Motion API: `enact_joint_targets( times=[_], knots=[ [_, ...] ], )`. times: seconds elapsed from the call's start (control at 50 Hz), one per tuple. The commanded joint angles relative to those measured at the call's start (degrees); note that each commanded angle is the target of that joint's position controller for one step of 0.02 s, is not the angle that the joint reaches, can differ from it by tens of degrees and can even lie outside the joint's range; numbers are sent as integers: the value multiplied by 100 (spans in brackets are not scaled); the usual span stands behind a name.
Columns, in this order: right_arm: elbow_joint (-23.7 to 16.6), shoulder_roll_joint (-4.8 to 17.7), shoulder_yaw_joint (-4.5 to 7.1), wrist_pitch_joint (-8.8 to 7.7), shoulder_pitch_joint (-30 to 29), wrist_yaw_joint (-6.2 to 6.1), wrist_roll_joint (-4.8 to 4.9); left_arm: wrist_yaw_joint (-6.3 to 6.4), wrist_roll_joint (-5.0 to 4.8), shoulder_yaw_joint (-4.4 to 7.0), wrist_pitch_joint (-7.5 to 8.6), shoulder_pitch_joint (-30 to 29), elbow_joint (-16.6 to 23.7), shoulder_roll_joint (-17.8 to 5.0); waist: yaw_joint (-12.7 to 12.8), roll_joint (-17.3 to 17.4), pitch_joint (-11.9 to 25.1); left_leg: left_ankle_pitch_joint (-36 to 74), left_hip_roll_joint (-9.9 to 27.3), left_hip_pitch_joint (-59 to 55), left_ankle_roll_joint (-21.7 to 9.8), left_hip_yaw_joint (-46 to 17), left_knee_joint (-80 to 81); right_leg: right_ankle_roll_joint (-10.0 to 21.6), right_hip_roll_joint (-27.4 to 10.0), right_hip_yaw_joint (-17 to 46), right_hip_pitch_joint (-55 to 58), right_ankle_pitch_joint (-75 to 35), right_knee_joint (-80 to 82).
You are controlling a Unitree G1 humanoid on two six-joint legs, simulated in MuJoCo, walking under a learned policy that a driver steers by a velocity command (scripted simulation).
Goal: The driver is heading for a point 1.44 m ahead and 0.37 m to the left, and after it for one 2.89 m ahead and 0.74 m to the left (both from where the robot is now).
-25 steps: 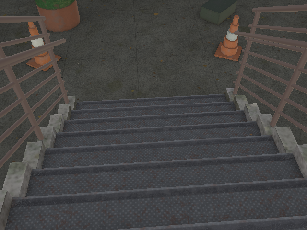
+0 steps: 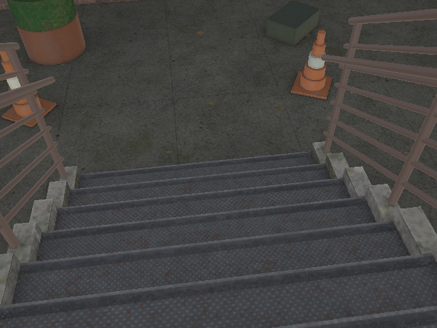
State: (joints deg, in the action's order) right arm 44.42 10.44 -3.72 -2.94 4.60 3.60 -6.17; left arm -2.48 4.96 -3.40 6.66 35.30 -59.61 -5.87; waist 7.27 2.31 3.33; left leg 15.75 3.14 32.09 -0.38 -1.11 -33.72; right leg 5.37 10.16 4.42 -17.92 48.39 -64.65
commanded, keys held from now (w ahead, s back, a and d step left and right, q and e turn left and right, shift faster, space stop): w+q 0.96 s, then w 0.04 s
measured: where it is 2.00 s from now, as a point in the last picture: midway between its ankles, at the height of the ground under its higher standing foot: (190, 254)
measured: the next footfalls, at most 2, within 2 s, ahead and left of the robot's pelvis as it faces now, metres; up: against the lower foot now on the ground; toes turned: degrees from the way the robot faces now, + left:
left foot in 0.06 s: +0.16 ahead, +0.11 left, -0.17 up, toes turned +3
right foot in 0.54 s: +0.49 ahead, -0.07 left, -0.34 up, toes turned +11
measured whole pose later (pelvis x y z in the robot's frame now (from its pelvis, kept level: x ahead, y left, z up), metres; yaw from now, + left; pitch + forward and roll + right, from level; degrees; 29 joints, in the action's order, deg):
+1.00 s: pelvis +0.54 +0.04 -0.29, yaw +30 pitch -1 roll -3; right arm 51.5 11.7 -0.8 -3.7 8.5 6.9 -4.8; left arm -0.1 7.3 -4.7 7.9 39.0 -66.8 -5.7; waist 4.9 2.2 0.2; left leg 27.9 6.9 45.1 -5.3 -5.3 -45.3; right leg 1.6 -1.1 -19.3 -5.0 37.2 -43.4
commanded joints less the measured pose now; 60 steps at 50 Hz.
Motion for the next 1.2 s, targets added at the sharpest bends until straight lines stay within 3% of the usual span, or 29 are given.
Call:
enact_joint_targets(
  times=[0.02, 0.06, 0.08, 0.1, 0.12, 0.16, 0.2, 0.24, 0.3, 0.36, 0.38, 0.44, 0.5, 0.52, 0.54, 0.56, 0.58, 0.62, 0.64, 0.68, 0.7, 0.74, 0.8, 0.88, 0.98, 1.08, 1.16, 1.18, 1.2],
  knots=[
    [103, 816, 285, -5, 286, -37, 91, 105, -205, 243, 17, -64, 233, -976, -295, -444, -1061, -526, 18, -870, -262, 123, 1878, 818, -1217, 2006, -73, -3751, 660],
    [1223, 1330, 667, -229, 3159, -41, 247, -341, 37, 322, -145, -201, 238, -1204, -1294, 268, -9, 876, 194, -4400, -902, 386, 1450, 285, -889, 1144, -1138, -5832, -1786],
    [1323, 1257, 626, -152, 3266, -200, 752, 240, -761, 630, -330, 218, 229, -1194, -856, 490, 787, 4545, 1448, -5831, -1248, -759, -359, 110, -208, -250, -2828, -315, -4632],
    [1156, 1923, 785, -201, 3983, 153, 211, -309, 76, 134, -185, 815, 549, -427, -1192, 1538, 2408, 3688, 1925, -7770, -3034, -2347, -445, -480, -13, 188, -4341, 195, -6379],
    [1250, 1812, 922, -165, 3622, 160, 11, -384, -41, 279, -163, -365, 1110, -837, -1696, 743, 1051, 1149, 2236, -7541, -3042, -3403, 183, -604, -260, 192, -6481, -238, -6392],
    [1078, 450, 497, -154, 2291, 102, -90, -114, -24, 243, -225, -1191, 1184, -911, -1010, -1386, -331, -1523, 1753, -4473, -2036, -2505, 815, -406, -1332, 531, -6136, -2429, -4110],
    [1075, -224, 257, -327, 1640, -67, 29, -67, 220, 117, -291, -1017, 1002, -595, -333, -225, -1137, -2146, 445, -793, -1771, -1591, 1243, -26, -1956, 397, -3941, -4243, -1497],
    [1185, 114, 275, -480, 1959, -88, 354, -250, 235, 109, -323, -1734, 943, -547, -790, 168, -745, -2922, -10, 663, -1927, -1057, 1337, -210, -1736, -346, -2041, -5928, 255],
    [1157, 947, 386, -529, 2117, -53, 43, -347, 145, 29, -208, -1668, 1039, -690, -528, -287, -371, -1912, -61, 1471, -1853, -1326, 234, -541, -1367, -650, -718, -5675, -385],
    [1907, 110, 218, -622, 4237, -476, 255, -147, 308, 14, -236, -3656, 1594, -880, -1941, 3, -645, -2946, 427, -3840, -1928, -3153, -1279, -844, -1699, 496, -5885, -5946, 1912],
    [1615, -79, 176, -551, 3931, -567, 402, -192, 269, -42, -236, -3906, 1519, -904, -2053, -419, -630, -3613, 61, -3194, -1641, -2725, -1507, -748, -1732, 380, -4999, -7387, 3784],
    [1292, 598, 248, -366, 2991, -140, -31, -188, 48, -73, -313, -3429, 1846, -719, -1285, 126, -663, -4643, -448, 1709, -1417, -2028, -1112, -517, -1367, -642, 271, -7648, 2625],
    [1132, 757, 313, -318, 2793, -133, 211, -80, -61, 154, -274, -2498, 1674, -1228, -785, -223, -1092, -4208, -509, 818, -1166, -2372, -2172, -423, -1175, -617, 1382, -6229, 4420],
    [1098, 935, 318, -208, 2598, -60, 233, -12, -163, 358, -233, -1563, 1276, -1673, -390, -443, -930, -3567, -524, 135, -942, -2378, -3435, -148, -1454, -406, 1832, -6709, 5655],
    [1373, 678, 231, -216, 3116, 207, 32, -19, -91, 556, -134, -165, 796, -1893, -121, -539, -24, -2667, -775, 673, -554, -1968, -5278, 363, -1996, -228, 3885, -7560, 4698],
    [1613, -302, 160, -311, 4670, 307, 298, -131, 70, 724, -152, 519, 797, -2244, -574, -1746, 1846, -6252, -1254, 2416, -218, -1004, -8685, 1816, -3301, 275, 6266, -12081, 1878],
    [1279, 108, 202, -310, 4677, 387, 437, -330, 189, 739, -222, 207, 908, -2346, -590, -1251, 2095, -6096, -1049, 3468, -194, -821, -9599, 2244, -3999, 1242, 6027, -12291, 2015],
    [541, 438, 336, -202, 2406, 65, 406, -283, 30, 629, -315, -814, 1112, -1668, -281, -251, 348, -4704, -425, 4536, 16, -594, -8947, 1748, -3966, 1740, 3315, -6315, 3603],
    [748, 204, 256, -150, 2699, -15, 383, -252, 157, 414, -309, -1098, 1068, -973, -736, 264, -156, -3419, 74, 3547, -184, -982, -7624, 1264, -3607, 1029, 1856, -5780, 3853],
    [806, -133, 228, -101, 2665, 81, 233, -7, 40, 261, -76, -1104, 825, -331, -1246, -293, -1090, -2012, 516, 2310, -510, -622, -5679, 553, -2628, 11, -442, -4978, 4457],
    [738, -105, 249, -85, 2379, 196, 136, 100, -22, 271, 49, -952, 642, -425, -1127, -781, -1280, -1842, 428, 2294, -570, -357, -5289, 498, -2537, -49, -710, -4722, 4612],
    [756, 29, 349, -179, 1895, 335, 156, 226, 58, 230, 219, -739, 428, -569, -722, -481, -933, -367, 402, 1783, -520, -391, -3320, 722, -2570, -359, -835, -4573, 4750],
    [879, 244, 452, -198, 2120, 422, 137, 165, 222, 303, 195, -823, 187, -1089, -1138, -487, -545, -184, 277, 1761, -505, -659, -3835, 648, -2720, -402, -440, -5712, 4112],
    [439, 238, 343, -200, 722, 180, 149, 314, 246, 64, 197, 686, -664, -550, -431, -442, -1022, 627, 405, 3939, -492, -1272, -1946, 540, -3126, 120, 2138, -5021, 3777],
    [314, 449, 348, -121, -54, 378, 118, 219, 244, -127, 201, 404, -528, -487, -524, -541, -1323, 1239, 310, 729, -508, -29, -1356, 297, -2594, -1076, -208, -4169, 3765],
    [106, 245, 222, 36, -1149, 319, 56, 484, 3, 122, -35, 1169, -870, -820, 234, -370, -1772, 116, 422, 1569, -245, 40, 1108, 434, -2719, -712, 2181, -4302, 2938],
    [282, 145, 182, 61, -1331, 163, -36, 359, 57, 333, -291, 1266, -983, -809, 314, -321, -1573, -311, 203, 214, -303, 297, 1788, 523, -2765, -424, 1929, -5178, 2559],
    [579, 283, 242, 27, -842, 139, 15, 257, 126, 367, -357, 970, -961, -845, 82, -191, -1295, 23, 320, -663, -415, 164, 2061, 436, -2702, -439, 1605, -5098, 2014],
    [1378, 626, 468, -39, 892, -208, 680, 425, -480, 379, -511, 388, -765, -704, -562, -166, -1373, 853, 6, -2377, -433, 946, 2021, 411, -1885, -1042, 738, -5166, -7]
  ],
)
Velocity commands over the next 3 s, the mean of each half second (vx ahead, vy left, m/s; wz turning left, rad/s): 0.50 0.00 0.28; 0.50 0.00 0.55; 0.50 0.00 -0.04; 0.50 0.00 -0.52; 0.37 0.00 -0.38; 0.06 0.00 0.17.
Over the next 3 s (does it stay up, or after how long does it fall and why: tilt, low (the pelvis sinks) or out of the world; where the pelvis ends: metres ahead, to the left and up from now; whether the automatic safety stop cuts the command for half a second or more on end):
stays up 1.30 0.40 -0.77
